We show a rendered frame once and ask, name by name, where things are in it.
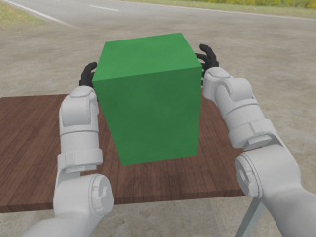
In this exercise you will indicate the right robot forearm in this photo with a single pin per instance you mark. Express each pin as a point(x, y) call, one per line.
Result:
point(247, 125)

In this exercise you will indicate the robot left hand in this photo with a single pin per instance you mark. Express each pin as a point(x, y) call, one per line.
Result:
point(87, 76)

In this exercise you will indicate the table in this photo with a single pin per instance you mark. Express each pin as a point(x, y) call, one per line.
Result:
point(30, 143)

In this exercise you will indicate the robot right upper arm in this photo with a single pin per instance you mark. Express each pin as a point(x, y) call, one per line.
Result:
point(271, 175)

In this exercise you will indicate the carton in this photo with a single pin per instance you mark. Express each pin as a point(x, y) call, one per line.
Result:
point(149, 90)

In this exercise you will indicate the left robot forearm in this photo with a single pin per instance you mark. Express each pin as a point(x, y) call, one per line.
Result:
point(78, 126)

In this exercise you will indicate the robot left upper arm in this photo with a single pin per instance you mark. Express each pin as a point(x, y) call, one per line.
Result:
point(79, 204)

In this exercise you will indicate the robot right hand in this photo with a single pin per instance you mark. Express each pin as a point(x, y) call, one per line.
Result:
point(209, 59)

